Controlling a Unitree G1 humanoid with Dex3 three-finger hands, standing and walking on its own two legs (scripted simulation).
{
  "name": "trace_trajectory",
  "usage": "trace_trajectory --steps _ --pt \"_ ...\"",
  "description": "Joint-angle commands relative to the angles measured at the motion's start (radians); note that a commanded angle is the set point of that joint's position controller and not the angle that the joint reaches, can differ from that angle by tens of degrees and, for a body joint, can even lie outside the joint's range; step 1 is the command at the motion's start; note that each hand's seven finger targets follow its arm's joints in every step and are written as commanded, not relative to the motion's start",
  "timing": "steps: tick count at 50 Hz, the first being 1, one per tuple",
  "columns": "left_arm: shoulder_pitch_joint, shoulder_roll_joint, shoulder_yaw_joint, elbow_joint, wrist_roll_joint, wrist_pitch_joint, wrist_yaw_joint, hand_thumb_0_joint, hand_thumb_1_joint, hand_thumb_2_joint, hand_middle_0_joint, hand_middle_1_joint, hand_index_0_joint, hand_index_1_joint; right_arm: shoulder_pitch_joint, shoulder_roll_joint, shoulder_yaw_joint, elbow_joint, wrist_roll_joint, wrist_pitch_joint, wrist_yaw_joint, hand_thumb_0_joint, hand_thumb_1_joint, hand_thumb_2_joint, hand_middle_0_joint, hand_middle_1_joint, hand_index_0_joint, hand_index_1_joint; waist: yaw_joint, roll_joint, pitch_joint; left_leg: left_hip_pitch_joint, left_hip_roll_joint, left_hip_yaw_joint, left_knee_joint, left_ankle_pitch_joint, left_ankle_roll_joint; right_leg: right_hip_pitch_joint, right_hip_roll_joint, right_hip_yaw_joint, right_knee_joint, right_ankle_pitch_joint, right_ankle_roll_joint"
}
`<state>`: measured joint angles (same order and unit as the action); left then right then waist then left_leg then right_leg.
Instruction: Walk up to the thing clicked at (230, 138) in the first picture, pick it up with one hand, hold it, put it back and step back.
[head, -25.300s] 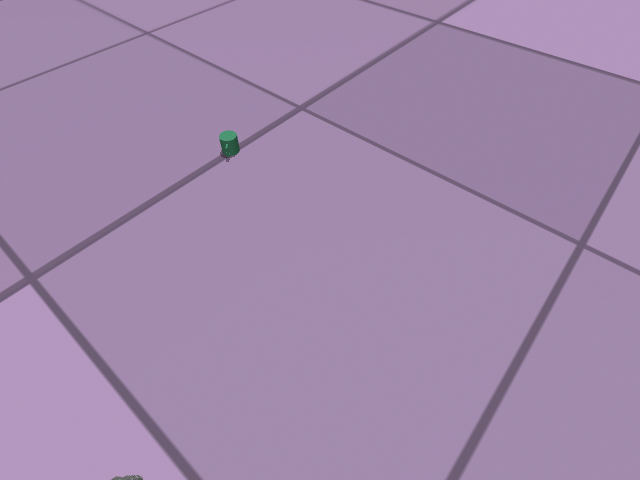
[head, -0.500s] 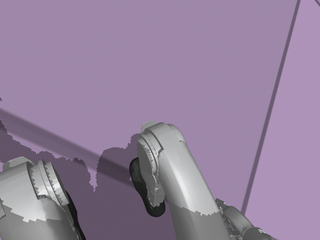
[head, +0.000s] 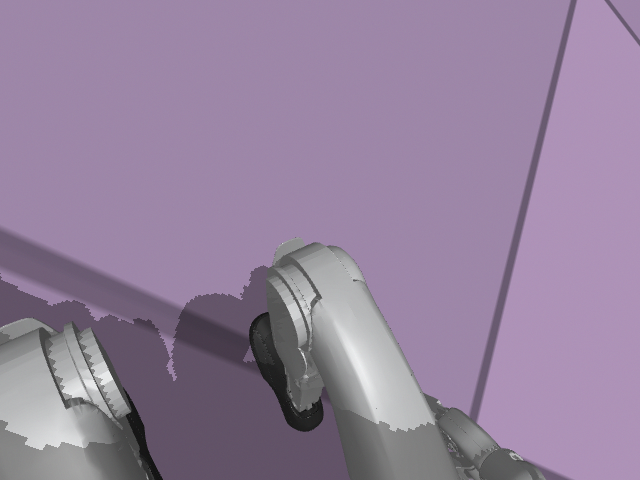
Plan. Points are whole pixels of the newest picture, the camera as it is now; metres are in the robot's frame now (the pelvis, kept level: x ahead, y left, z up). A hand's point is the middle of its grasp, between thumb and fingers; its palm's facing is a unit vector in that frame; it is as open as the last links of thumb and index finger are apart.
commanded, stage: close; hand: left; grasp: from above
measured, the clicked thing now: out of the picture +0.46 +0.35 -0.26
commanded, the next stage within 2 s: settle in 1.18 s
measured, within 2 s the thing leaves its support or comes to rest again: leaves its support in 1.72 s
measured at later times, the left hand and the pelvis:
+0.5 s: hand out of the picture +0.44 +0.36 -0.23, palm faces -0.42 -0.16 -0.89, open 11.7 cm; pelvis +0.00 +0.00 +0.00, yaw +0 degrees
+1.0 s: hand out of the picture +0.44 +0.36 -0.22, palm faces -0.41 -0.15 -0.90, open 11.2 cm; pelvis -0.01 +0.00 +0.00, yaw -1 degrees
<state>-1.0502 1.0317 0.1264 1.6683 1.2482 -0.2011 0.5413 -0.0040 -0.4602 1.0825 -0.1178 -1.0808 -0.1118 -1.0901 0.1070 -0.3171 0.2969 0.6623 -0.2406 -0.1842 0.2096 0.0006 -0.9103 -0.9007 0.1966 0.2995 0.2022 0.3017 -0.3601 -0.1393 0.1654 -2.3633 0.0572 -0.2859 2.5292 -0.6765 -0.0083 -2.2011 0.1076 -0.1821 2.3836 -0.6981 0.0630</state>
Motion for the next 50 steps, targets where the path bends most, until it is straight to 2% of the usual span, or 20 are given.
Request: trace_trajectory --steps 1,2,4,5,7,9,11,15,16,19,23,26,29,30,35,41,42,44,45,50 --pt "-0.245 0.226 -0.008 -0.116 -0.020 -0.002 0.035 0.000 -0.336 1.021 -0.171 -1.107 -0.187 -1.089 0.172 -0.320 -0.087 0.001 -0.001 -0.004 -0.014 0.000 -0.896 -0.901 0.199 0.300 0.199 0.300 -0.035 0.530 -0.666 0.533 0.031 0.115 -0.229 0.195 0.019 0.325 0.033 -0.102 -0.221 0.291 -0.075" --pt "-0.266 0.207 -0.028 -0.118 -0.025 -0.004 0.032 0.000 -0.336 0.985 -0.157 -1.108 -0.180 -1.082 0.167 -0.318 -0.082 -0.007 0.000 -0.008 -0.012 0.000 -0.896 -0.901 0.199 0.300 0.199 0.300 -0.047 0.528 -0.649 0.519 0.030 0.112 -0.228 0.183 0.021 0.310 0.032 -0.105 -0.220 0.285 -0.074" --pt "-0.261 0.267 0.011 -0.125 -0.031 -0.006 0.036 0.000 -0.332 0.973 -0.161 -1.090 -0.183 -1.065 0.186 -0.335 -0.085 0.005 0.009 -0.007 -0.016 0.000 -0.894 -0.900 0.199 0.300 0.200 0.300 -0.041 0.516 -0.645 0.517 0.030 0.104 -0.235 0.173 0.019 0.306 0.029 -0.112 -0.220 0.269 -0.074" --pt "-0.230 0.244 -0.006 -0.095 -0.020 -0.003 0.031 0.000 -0.324 0.944 -0.174 -1.065 -0.196 -1.041 0.185 -0.330 -0.083 -0.001 0.002 -0.008 -0.014 0.000 -0.896 -0.900 0.199 0.300 0.199 0.300 -0.038 0.530 -0.635 0.522 0.029 0.110 -0.235 0.182 0.018 0.322 0.031 -0.104 -0.219 0.278 -0.077" --pt "-0.216 0.270 0.021 -0.114 -0.016 -0.007 0.040 0.000 -0.278 0.967 -0.207 -1.074 -0.229 -1.050 0.183 -0.329 -0.081 -0.001 0.000 -0.002 -0.016 0.000 -0.893 -0.899 0.199 0.300 0.199 0.300 -0.024 0.517 -0.652 0.525 0.030 0.107 -0.239 0.184 0.016 0.328 0.032 -0.113 -0.217 0.276 -0.076" --pt "-0.215 0.235 0.004 -0.092 -0.022 -0.008 0.040 0.000 -0.262 0.969 -0.216 -1.082 -0.238 -1.057 0.172 -0.325 -0.077 -0.002 -0.007 -0.002 -0.015 0.000 -0.895 -0.900 0.199 0.300 0.199 0.300 -0.033 0.530 -0.635 0.524 0.032 0.102 -0.243 0.172 0.013 0.305 0.032 -0.118 -0.213 0.265 -0.077" --pt "-0.256 0.252 -0.002 -0.115 -0.014 -0.006 0.033 0.000 -0.261 0.956 -0.218 -1.072 -0.241 -1.047 0.178 -0.328 -0.079 -0.002 0.004 -0.005 -0.015 0.000 -0.895 -0.900 0.199 0.300 0.199 0.300 -0.049 0.526 -0.622 0.526 0.033 0.099 -0.239 0.176 0.015 0.289 0.030 -0.115 -0.208 0.271 -0.077" --pt "-0.238 0.260 0.013 -0.113 -0.016 -0.005 0.038 0.000 -0.205 0.953 -0.263 -1.052 -0.284 -1.028 0.188 -0.331 -0.078 -0.004 0.000 -0.005 -0.014 0.000 -0.895 -0.900 0.199 0.300 0.199 0.300 -0.045 0.521 -0.618 0.512 0.030 0.105 -0.240 0.183 0.017 0.314 0.032 -0.114 -0.218 0.279 -0.074" --pt "-0.224 0.234 -0.007 -0.081 -0.014 -0.001 0.033 0.000 -0.185 0.912 -0.280 -1.030 -0.304 -1.003 0.183 -0.329 -0.080 -0.007 -0.001 -0.005 -0.014 0.000 -0.895 -0.900 0.199 0.300 0.199 0.300 -0.047 0.504 -0.599 0.500 0.030 0.109 -0.235 0.169 0.020 0.312 0.035 -0.107 -0.224 0.273 -0.074" --pt "-0.235 0.249 -0.003 -0.090 -0.027 -0.006 0.030 0.000 -0.145 0.919 -0.300 -1.037 -0.326 -1.009 0.169 -0.334 -0.079 -0.008 0.002 -0.005 -0.016 0.000 -0.894 -0.900 0.199 0.300 0.199 0.300 -0.037 0.518 -0.617 0.511 0.032 0.100 -0.250 0.149 0.014 0.300 0.031 -0.114 -0.221 0.247 -0.078" --pt "-0.220 0.212 -0.034 -0.071 -0.021 -0.010 0.023 0.000 -0.112 0.913 -0.327 -1.032 -0.354 -1.003 0.172 -0.333 -0.077 -0.009 -0.003 -0.004 -0.017 0.000 -0.895 -0.900 0.199 0.300 0.199 0.300 -0.059 0.498 -0.588 0.501 0.031 0.101 -0.242 0.144 0.017 0.300 0.034 -0.113 -0.222 0.249 -0.075" --pt "-0.230 0.251 -0.015 -0.095 -0.026 -0.017 0.029 0.000 -0.045 0.933 -0.379 -1.035 -0.405 -1.007 0.165 -0.330 -0.068 -0.008 0.001 -0.004 -0.021 0.000 -0.895 -0.900 0.199 0.300 0.199 0.300 -0.038 0.501 -0.617 0.503 0.031 0.104 -0.238 0.150 0.019 0.313 0.033 -0.111 -0.226 0.253 -0.074" --pt "-0.229 0.236 -0.017 -0.070 -0.027 -0.019 0.035 0.000 0.008 0.924 -0.418 -1.028 -0.445 -0.999 0.168 -0.325 -0.061 -0.011 -0.005 0.000 -0.022 0.000 -0.895 -0.900 0.199 0.300 0.199 0.300 -0.046 0.480 -0.611 0.493 0.033 0.100 -0.241 0.152 0.020 0.318 0.036 -0.118 -0.230 0.259 -0.072" --pt "-0.217 0.218 -0.038 -0.044 -0.025 -0.019 0.036 0.000 0.019 0.905 -0.430 -1.016 -0.458 -0.986 0.157 -0.331 -0.067 -0.013 -0.004 0.001 -0.024 0.000 -0.897 -0.901 0.199 0.300 0.199 0.300 -0.049 0.483 -0.593 0.484 0.032 0.102 -0.243 0.140 0.020 0.311 0.037 -0.111 -0.231 0.250 -0.074" --pt "-0.241 0.246 -0.034 -0.061 -0.024 -0.014 0.040 0.000 0.070 0.906 -0.475 -0.997 -0.499 -0.971 0.171 -0.332 -0.055 -0.018 -0.007 0.001 -0.026 0.000 -0.898 -0.901 0.199 0.300 0.199 0.300 -0.056 0.478 -0.611 0.501 0.033 0.102 -0.234 0.169 0.022 0.335 0.038 -0.109 -0.234 0.278 -0.069" --pt "-0.239 0.221 -0.052 -0.051 -0.027 -0.007 0.032 0.000 0.143 0.896 -0.536 -0.981 -0.560 -0.955 0.167 -0.336 -0.059 -0.023 -0.004 -0.004 -0.026 0.000 -0.899 -0.902 0.199 0.300 0.199 0.300 -0.063 0.492 -0.583 0.504 0.033 0.096 -0.249 0.150 0.016 0.313 0.037 -0.112 -0.227 0.257 -0.074" --pt "-0.258 0.245 -0.029 -0.084 -0.031 -0.009 0.038 0.000 0.157 0.899 -0.536 -0.995 -0.563 -0.965 0.166 -0.331 -0.053 -0.018 -0.004 -0.002 -0.028 0.000 -0.896 -0.900 0.199 0.300 0.199 0.300 -0.048 0.507 -0.622 0.523 0.035 0.087 -0.255 0.158 0.013 0.314 0.035 -0.122 -0.225 0.262 -0.073" --pt "-0.251 0.218 -0.056 -0.060 -0.033 -0.011 0.035 0.000 0.190 0.907 -0.568 -0.993 -0.593 -0.965 0.151 -0.334 -0.059 -0.025 -0.005 -0.001 -0.029 0.000 -0.899 -0.902 0.199 0.300 0.199 0.300 -0.058 0.494 -0.574 0.483 0.035 0.095 -0.254 0.111 0.017 0.294 0.039 -0.113 -0.233 0.225 -0.075" --pt "-0.253 0.226 -0.042 -0.062 -0.028 -0.008 0.034 0.000 0.209 0.927 -0.578 -1.002 -0.603 -0.976 0.164 -0.330 -0.050 -0.024 -0.004 0.000 -0.029 0.000 -0.896 -0.901 0.199 0.300 0.199 0.300 -0.059 0.494 -0.587 0.502 0.035 0.085 -0.257 0.129 0.014 0.297 0.034 -0.124 -0.226 0.241 -0.073" --pt "-0.246 0.221 -0.061 -0.056 -0.032 -0.006 0.031 0.000 0.260 0.919 -0.627 -0.976 -0.649 -0.953 0.161 -0.331 -0.048 -0.022 -0.006 -0.001 -0.032 0.000 -0.897 -0.901 0.199 0.300 0.199 0.300 -0.062 0.492 -0.570 0.482 0.034 0.099 -0.252 0.124 0.018 0.310 0.040 -0.109 -0.236 0.239 -0.073"
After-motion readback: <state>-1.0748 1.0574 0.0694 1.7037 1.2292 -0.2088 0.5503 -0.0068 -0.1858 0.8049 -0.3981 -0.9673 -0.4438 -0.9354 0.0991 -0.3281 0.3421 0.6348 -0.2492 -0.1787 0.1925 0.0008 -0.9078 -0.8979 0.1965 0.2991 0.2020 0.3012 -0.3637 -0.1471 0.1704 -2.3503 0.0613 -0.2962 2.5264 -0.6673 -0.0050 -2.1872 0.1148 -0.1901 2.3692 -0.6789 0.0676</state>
